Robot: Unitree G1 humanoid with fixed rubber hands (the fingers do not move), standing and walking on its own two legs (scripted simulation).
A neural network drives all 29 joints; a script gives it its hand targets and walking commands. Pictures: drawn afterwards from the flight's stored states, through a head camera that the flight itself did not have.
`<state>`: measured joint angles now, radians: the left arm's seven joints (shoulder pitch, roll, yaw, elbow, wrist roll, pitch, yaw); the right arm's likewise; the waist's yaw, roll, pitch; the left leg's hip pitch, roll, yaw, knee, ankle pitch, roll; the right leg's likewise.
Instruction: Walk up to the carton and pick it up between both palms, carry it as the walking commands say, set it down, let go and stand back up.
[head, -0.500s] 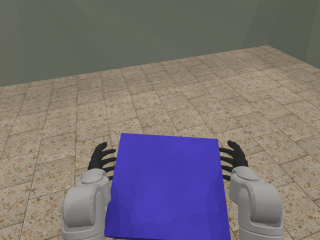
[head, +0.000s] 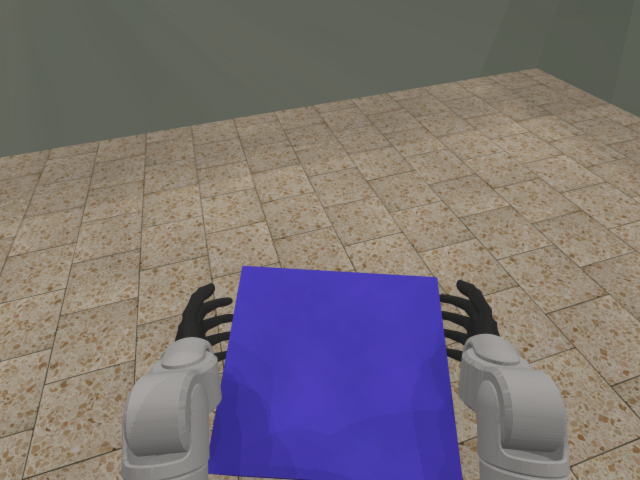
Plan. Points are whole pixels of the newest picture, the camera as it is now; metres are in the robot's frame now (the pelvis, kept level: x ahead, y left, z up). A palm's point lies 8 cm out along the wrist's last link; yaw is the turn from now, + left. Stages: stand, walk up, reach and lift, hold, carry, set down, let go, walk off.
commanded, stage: carry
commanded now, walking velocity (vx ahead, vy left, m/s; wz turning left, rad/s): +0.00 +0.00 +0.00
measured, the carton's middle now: (332, 380) +0.26 +0.00 +0.02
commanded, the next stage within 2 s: hold in 0.96 s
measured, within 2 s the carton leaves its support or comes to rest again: neither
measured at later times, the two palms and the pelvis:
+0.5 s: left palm (187, 372) +0.25 +0.16 +0.08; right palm (463, 358) +0.25 -0.15 +0.08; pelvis -0.02 +0.01 +0.00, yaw +0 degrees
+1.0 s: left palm (191, 377) +0.25 +0.16 +0.06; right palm (462, 364) +0.25 -0.15 +0.07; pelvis -0.02 +0.01 +0.00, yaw +0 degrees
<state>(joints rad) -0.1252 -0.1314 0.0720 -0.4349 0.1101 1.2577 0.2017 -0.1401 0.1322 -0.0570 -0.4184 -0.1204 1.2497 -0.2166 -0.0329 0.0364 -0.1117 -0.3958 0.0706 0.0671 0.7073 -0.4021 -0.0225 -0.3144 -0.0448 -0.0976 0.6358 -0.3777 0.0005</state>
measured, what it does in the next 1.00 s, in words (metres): steps on the spot: left foot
